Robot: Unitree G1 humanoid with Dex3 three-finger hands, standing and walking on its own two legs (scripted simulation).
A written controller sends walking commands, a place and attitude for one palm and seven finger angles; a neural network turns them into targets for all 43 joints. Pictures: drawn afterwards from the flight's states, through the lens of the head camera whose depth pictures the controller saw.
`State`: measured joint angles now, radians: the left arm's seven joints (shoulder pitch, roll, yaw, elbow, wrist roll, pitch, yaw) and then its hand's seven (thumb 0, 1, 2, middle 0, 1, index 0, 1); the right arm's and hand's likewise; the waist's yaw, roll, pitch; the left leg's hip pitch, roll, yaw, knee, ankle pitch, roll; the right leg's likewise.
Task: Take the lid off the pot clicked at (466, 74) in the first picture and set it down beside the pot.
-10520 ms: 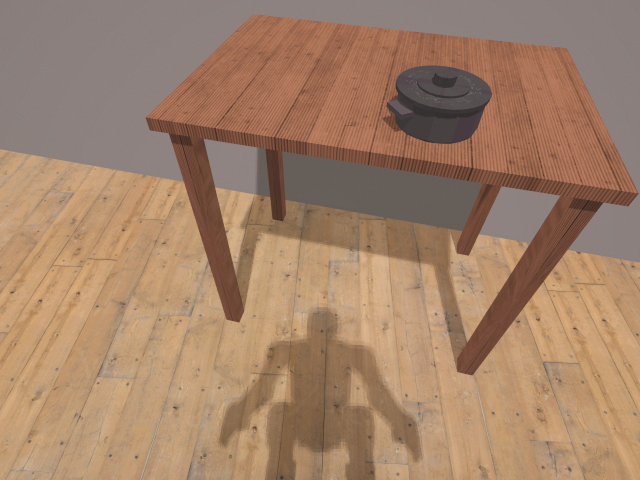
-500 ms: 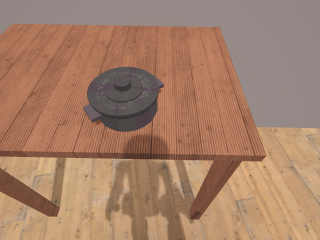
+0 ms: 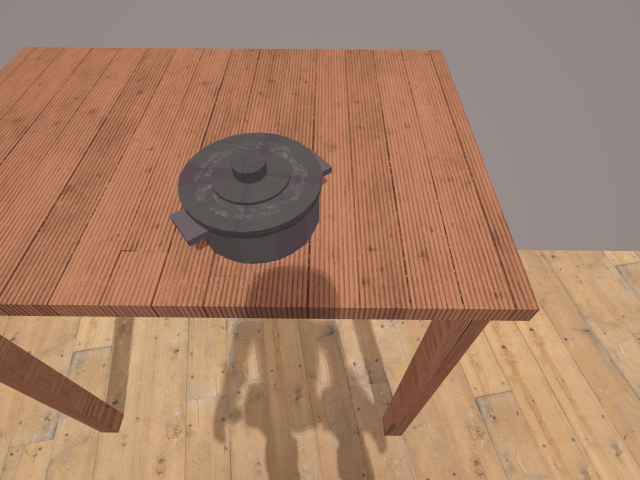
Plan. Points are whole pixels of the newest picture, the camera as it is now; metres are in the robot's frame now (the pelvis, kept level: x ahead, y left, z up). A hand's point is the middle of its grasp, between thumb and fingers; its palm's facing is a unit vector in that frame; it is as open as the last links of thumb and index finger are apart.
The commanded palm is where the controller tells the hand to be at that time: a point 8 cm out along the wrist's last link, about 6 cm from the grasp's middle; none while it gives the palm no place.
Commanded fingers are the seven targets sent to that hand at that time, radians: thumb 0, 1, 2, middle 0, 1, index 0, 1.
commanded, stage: look again from close up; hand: left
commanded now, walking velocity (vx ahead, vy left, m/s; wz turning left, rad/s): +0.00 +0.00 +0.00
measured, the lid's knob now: (248, 165) +0.44 +0.12 +0.15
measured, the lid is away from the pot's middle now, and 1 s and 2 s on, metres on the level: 0.00 0.00 0.00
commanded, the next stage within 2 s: lift the closed hand beside the body in 0.06 s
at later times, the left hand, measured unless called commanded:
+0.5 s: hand (171, 476) +0.13 +0.17 -0.01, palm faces +0.19 -0.95 -0.27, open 5.2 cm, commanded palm +0.08 +0.23 +0.03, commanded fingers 0.00 0.90 0.90 -0.99 -1.16 -0.99 -1.16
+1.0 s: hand (112, 475) +0.12 +0.18 +0.12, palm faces +0.33 -0.84 -0.44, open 3.1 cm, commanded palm +0.05 +0.22 +0.14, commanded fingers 0.00 0.90 0.90 -1.30 -1.50 -1.30 -1.50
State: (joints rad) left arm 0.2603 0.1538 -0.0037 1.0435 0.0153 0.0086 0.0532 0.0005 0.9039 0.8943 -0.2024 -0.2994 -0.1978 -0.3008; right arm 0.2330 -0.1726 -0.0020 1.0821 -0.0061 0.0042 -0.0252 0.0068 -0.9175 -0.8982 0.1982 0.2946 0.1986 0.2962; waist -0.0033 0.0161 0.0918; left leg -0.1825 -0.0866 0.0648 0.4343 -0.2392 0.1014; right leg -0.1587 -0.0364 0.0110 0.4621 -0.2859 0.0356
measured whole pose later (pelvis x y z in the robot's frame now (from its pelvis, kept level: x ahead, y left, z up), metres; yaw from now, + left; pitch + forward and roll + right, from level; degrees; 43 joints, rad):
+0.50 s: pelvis -0.01 -0.03 +0.00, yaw +1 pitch -2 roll -1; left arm 0.62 0.24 0.06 -0.08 -0.03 -0.01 0.06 0.00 0.90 0.89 -0.59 -0.72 -0.58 -0.72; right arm 0.11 -0.22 -0.01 0.58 0.02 -0.13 -0.01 0.01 -0.91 -0.90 0.20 0.29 0.20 0.30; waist 0.01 0.00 -0.03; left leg -0.20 -0.04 0.03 0.46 -0.23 0.05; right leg -0.15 0.01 -0.04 0.43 -0.26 -0.01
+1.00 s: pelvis -0.02 -0.07 +0.00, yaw +2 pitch -6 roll -1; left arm 0.70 0.34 0.25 -0.44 -0.06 -0.10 0.07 0.01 0.89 0.89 -1.29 -1.48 -1.28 -1.48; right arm 0.19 -0.20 0.03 0.64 0.00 -0.11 -0.07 0.01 -0.90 -0.90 0.20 0.30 0.20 0.30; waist 0.05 0.07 0.04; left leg -0.14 0.01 0.00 0.44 -0.21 0.01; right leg -0.06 0.06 -0.07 0.37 -0.22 -0.06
